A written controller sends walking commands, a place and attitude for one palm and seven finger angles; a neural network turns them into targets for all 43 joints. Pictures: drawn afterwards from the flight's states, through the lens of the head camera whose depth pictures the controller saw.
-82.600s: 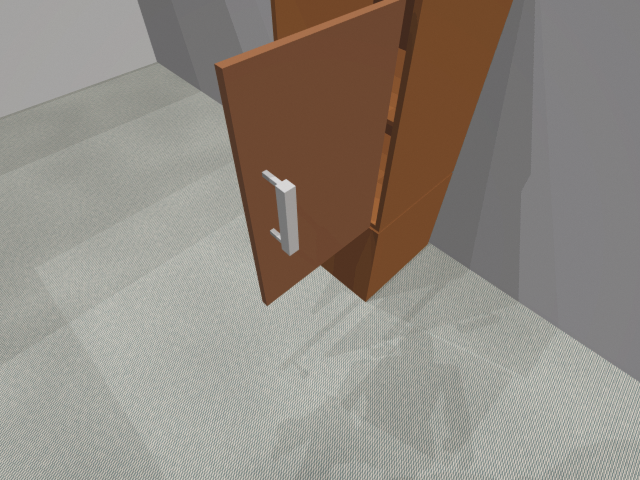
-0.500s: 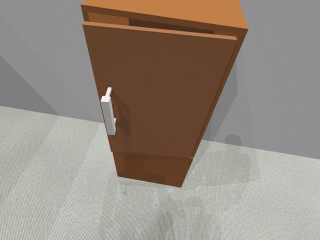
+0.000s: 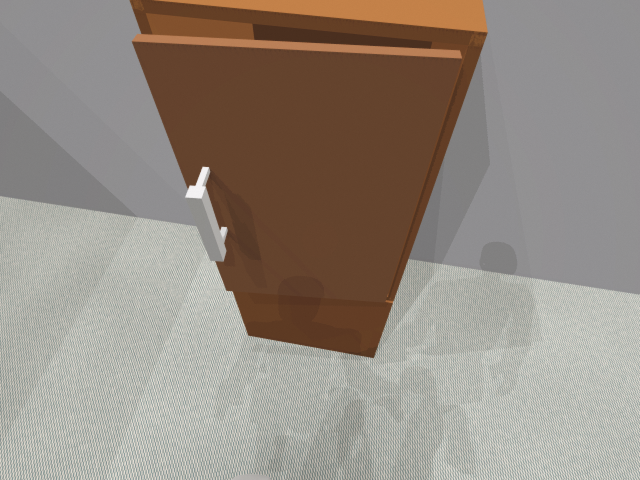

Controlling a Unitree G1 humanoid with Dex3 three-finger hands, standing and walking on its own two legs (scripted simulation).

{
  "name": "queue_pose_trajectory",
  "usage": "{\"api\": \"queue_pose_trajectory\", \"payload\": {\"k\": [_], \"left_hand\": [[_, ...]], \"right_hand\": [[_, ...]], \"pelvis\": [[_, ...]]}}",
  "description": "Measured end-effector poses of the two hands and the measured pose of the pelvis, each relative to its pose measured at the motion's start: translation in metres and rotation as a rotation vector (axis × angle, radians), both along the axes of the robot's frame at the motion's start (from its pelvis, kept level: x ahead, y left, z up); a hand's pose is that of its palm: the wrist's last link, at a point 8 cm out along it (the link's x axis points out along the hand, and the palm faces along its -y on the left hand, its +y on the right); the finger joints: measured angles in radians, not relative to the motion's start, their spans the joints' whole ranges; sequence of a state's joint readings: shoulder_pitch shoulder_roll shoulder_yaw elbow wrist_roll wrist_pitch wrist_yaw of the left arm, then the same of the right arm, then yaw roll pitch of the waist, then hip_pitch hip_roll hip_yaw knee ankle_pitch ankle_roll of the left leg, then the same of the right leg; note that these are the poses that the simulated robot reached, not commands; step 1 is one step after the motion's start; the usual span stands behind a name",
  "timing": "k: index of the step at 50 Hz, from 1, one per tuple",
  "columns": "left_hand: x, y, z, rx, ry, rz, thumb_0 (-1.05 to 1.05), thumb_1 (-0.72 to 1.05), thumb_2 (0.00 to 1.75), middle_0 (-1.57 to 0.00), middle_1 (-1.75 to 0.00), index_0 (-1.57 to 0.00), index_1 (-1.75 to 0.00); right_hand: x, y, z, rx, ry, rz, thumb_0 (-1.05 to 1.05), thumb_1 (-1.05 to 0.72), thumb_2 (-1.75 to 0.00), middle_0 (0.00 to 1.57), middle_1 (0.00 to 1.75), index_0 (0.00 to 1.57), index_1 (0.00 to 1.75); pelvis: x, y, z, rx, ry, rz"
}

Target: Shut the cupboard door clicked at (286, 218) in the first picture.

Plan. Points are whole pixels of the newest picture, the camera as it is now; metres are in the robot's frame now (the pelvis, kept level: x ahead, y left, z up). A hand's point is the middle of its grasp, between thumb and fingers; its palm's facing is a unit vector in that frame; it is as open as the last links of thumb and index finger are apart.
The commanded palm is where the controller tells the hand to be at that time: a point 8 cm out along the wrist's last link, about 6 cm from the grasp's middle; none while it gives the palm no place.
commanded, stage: come to a stop and stand still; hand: left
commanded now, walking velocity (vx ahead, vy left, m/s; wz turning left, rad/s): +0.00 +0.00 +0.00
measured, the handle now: (211, 216) +0.49 +0.22 -0.03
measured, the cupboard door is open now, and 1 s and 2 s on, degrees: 6 6 6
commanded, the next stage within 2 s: look again from close up in 1.02 s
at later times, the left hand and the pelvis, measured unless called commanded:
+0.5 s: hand out of the picture +0.00 +0.24 -0.17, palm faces -0.01 -0.97 -0.25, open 7.4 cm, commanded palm none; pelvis -0.05 +0.04 -0.01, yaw -2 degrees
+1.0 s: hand out of the picture -0.02 +0.23 -0.17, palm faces -0.01 -0.96 -0.27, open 7.4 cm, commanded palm none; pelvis -0.05 +0.02 -0.01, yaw +0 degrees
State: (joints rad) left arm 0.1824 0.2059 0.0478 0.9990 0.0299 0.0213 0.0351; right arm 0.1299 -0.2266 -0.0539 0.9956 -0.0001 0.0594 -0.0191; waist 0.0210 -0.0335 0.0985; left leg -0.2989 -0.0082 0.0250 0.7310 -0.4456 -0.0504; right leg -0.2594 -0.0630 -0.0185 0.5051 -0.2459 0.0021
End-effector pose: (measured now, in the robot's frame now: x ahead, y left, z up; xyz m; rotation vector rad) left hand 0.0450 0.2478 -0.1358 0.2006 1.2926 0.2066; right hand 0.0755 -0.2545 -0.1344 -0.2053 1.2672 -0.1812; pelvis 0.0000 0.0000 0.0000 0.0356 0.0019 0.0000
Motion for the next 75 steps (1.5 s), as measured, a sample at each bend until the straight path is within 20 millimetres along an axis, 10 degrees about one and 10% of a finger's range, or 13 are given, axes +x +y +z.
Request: {"api": "queue_pose_trajectory", "payload": {"k": [18,40,75], "left_hand": [[-0.022,0.043,-0.005,0.002,-0.135,-0.078,0.01,0.90,0.90,-0.20,-0.30,-0.20,-0.30],[-0.093,0.029,-0.009,-0.016,0.034,-0.042,0.01,0.90,0.90,-0.20,-0.30,-0.20,-0.30],[-0.014,0.035,0.010,0.026,-0.044,-0.063,0.01,0.90,0.90,-0.20,-0.30,-0.20,-0.30]], "right_hand": [[-0.040,0.070,-0.007,0.067,-0.193,0.002,0.01,-0.90,-0.90,0.20,0.30,0.21,0.30],[-0.130,0.021,-0.008,-0.005,0.040,-0.059,0.01,-0.90,-0.90,0.20,0.30,0.20,0.30],[-0.036,0.001,0.007,-0.025,-0.027,0.027,0.01,-0.90,-0.90,0.20,0.30,0.21,0.30]], "pelvis": [[-0.039,0.041,-0.018,-0.037,-0.046,-0.026],[-0.060,0.027,-0.010,-0.027,-0.033,-0.014],[-0.021,0.015,0.003,-0.030,-0.036,0.006]]}}
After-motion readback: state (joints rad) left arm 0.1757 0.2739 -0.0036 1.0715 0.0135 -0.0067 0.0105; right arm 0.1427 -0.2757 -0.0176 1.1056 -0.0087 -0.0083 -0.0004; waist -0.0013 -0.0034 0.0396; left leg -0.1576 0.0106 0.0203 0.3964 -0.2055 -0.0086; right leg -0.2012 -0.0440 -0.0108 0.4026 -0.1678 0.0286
